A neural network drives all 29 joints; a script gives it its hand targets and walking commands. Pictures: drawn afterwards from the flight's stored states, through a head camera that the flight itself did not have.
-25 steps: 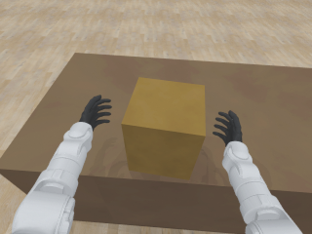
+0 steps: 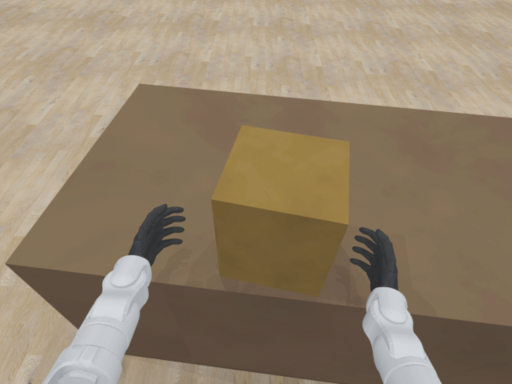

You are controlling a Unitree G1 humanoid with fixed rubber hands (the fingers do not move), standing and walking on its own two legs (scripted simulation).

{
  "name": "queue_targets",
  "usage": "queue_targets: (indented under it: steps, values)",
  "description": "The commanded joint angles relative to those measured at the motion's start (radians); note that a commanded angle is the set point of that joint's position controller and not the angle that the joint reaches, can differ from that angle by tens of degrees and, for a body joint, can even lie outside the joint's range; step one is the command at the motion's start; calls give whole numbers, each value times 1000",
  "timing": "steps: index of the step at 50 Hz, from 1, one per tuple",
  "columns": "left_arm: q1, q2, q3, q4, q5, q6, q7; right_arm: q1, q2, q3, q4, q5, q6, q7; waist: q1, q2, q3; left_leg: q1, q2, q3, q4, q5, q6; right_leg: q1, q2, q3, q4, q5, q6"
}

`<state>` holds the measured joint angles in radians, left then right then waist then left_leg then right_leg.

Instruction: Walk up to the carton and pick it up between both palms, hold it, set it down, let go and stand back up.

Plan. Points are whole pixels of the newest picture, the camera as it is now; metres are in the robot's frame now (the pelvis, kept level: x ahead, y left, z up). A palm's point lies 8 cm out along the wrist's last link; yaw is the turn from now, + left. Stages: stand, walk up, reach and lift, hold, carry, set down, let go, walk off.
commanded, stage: set down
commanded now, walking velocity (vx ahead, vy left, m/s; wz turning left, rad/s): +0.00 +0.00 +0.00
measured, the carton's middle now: (280, 212) +0.45 -0.05 -0.02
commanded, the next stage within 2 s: let go in 1.66 s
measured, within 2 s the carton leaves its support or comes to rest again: neither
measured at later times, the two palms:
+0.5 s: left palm (128, 308) +0.27 +0.20 -0.02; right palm (383, 330) +0.22 -0.20 -0.03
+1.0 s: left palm (116, 349) +0.22 +0.22 -0.05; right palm (381, 354) +0.20 -0.19 -0.05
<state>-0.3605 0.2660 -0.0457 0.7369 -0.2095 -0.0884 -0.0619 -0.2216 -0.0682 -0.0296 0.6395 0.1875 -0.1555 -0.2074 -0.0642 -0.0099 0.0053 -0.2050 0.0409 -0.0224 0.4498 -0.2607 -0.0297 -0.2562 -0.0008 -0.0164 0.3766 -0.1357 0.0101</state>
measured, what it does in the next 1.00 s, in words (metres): stands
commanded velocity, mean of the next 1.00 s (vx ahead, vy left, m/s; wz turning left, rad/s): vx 0.00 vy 0.00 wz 0.00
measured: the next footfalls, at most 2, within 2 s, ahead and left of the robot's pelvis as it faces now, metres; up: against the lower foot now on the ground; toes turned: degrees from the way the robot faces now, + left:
none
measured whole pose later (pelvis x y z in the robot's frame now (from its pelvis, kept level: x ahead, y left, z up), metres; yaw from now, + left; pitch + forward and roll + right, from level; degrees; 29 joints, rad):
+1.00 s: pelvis +0.02 +0.01 +0.00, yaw +0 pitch -3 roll -2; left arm 0.16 0.26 -0.12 0.54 -0.20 -0.30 -0.04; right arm 0.15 -0.07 -0.03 0.68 0.15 -0.44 -0.10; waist -0.02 0.01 0.09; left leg -0.12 0.04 -0.02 0.51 -0.34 -0.01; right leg -0.16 0.00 0.00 0.41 -0.20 0.03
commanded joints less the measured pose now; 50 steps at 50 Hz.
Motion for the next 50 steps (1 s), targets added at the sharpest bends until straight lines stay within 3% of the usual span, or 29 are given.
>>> queue_targets:
  steps: [1,4,5,6,7,8,9,11,12,13,16,17,18,19,24,28,29,32,33,35,37,41,42,43,44,46,47,49,50]
  values:
    - [-261,109,33,-214,0,-75,-1,-212,-75,-12,-189,-8,-84,8,-7,63,-320,31,-56,36,-38,261,-12,241,30,-6,-3,188,-41]
    - [-98,96,69,-225,28,-113,-10,-86,-52,-12,-159,-12,-136,7,21,57,-267,60,-57,37,-46,308,-11,252,33,-7,-13,197,-36]
    - [-347,143,34,-265,-24,-116,-6,-292,-83,-48,-235,-40,-137,6,-1,78,-326,4,-63,46,-46,217,-17,211,31,-2,-6,123,-36]
    - [-71,99,51,-188,24,-122,-6,-53,-58,-8,-168,-24,-148,12,-3,48,-212,24,-58,31,-49,228,-8,233,31,2,-14,153,-34]
    - [-214,111,36,-261,-9,-135,-10,-187,-65,-35,-209,-41,-154,15,6,49,-293,8,-56,38,-48,213,-18,238,27,0,-4,128,-40]
    - [-94,105,41,-157,0,-145,-14,-87,-60,-19,-166,-43,-154,20,-6,1,-212,-8,-53,30,-57,160,-3,238,25,3,-22,83,-39]
    - [-118,116,41,-218,-13,-164,-12,-113,-33,-35,-197,-45,-167,21,31,47,-267,-21,-58,55,-48,171,-7,247,16,10,-11,88,-46]
    - [-163,115,13,-232,-27,-188,0,-140,-67,-55,-205,-51,-185,29,-13,43,-253,0,-56,38,-47,184,-19,209,26,-9,1,91,-43]
    - [-37,96,17,-244,-32,-204,2,-21,-37,-13,-199,-26,-194,30,14,37,-229,23,-57,29,-36,199,-11,216,29,1,-8,112,-42]
    - [-67,94,-14,-265,-27,-223,3,-33,-53,-34,-200,-48,-209,32,-21,70,-262,51,-54,31,-22,222,-24,217,24,-4,-6,121,-47]
    - [67,100,22,-229,1,-237,1,70,-49,-13,-156,-32,-232,43,8,66,-189,37,-53,23,-33,218,-19,220,19,14,-12,111,-53]
    - [-81,151,25,-218,-27,-238,2,-94,-64,-39,-214,-38,-234,42,24,55,-239,-44,-54,40,-29,160,-14,231,17,20,-2,66,-55]
    - [79,112,15,-233,-20,-250,3,68,-52,-12,-181,-36,-241,44,23,31,-180,-30,-50,26,-47,153,-2,260,14,23,2,95,-46]
    - [50,102,-5,-274,-20,-253,7,18,-62,-23,-210,-41,-251,46,35,85,-218,0,-50,30,-42,170,-22,236,18,22,6,82,-54]
    - [164,109,-7,-227,-30,-278,2,122,-52,-20,-157,-35,-276,60,15,50,-143,33,-53,37,-25,206,-22,215,14,28,-17,97,-55]
    - [194,117,-14,-315,-23,-300,1,146,-48,-15,-175,-17,-309,67,50,74,-161,30,-40,27,-27,206,-28,225,11,36,2,85,-61]
    - [182,99,-33,-332,-21,-305,8,164,-60,-27,-164,-24,-316,70,25,99,-141,18,-25,7,-40,172,-34,229,17,26,14,66,-65]
    - [261,98,-33,-272,-38,-301,11,211,-48,-8,-144,-37,-310,75,17,36,-84,-23,-32,5,-38,125,-30,230,15,26,20,59,-57]
    - [284,111,-16,-285,-15,-294,17,189,-60,-15,-207,-30,-316,79,61,65,-124,-8,-39,25,-36,143,-24,230,6,35,3,42,-63]
    - [287,102,-33,-337,-32,-306,19,227,-74,-37,-186,-34,-328,84,19,38,-87,-7,-33,15,-34,171,-30,226,14,19,16,87,-61]
    - [270,123,-19,-316,-24,-288,17,205,-56,-16,-186,-39,-317,82,47,20,-83,-42,-32,24,-40,118,-23,235,8,32,16,50,-63]
    - [351,84,-29,-268,20,-265,23,252,-87,-27,-62,-42,-322,105,56,119,-94,37,-35,27,-17,267,-54,207,27,30,-3,90,-72]
    - [383,83,-25,-356,15,-268,30,271,-91,-33,-87,-49,-329,106,41,129,-93,40,-29,19,-10,268,-65,221,23,20,12,97,-75]
    - [389,99,-31,-356,-4,-276,20,294,-81,-29,-122,-34,-342,98,30,89,-96,51,-25,9,-13,290,-55,230,26,29,24,129,-68]
    - [378,89,-24,-388,9,-273,32,246,-113,-21,-136,-39,-350,107,64,105,-151,63,-26,17,0,347,-61,235,33,24,15,143,-72]
    - [405,83,-33,-331,10,-260,17,285,-82,-21,-69,-50,-342,105,17,73,-92,44,-37,20,-4,315,-64,244,29,22,8,142,-66]
    - [422,95,-24,-377,-1,-262,19,264,-87,-18,-152,-24,-346,109,59,69,-99,33,-23,18,-12,301,-50,250,26,30,10,124,-67]
    - [438,100,-18,-315,32,-228,18,319,-90,-27,-33,-62,-313,107,28,65,-23,5,-37,28,-30,243,-45,247,25,25,-8,117,-63]
    - [443,92,-10,-322,34,-210,14,299,-92,-2,-67,-54,-306,110,56,78,-23,14,-31,25,-40,211,-47,261,22,28,-5,77,-63]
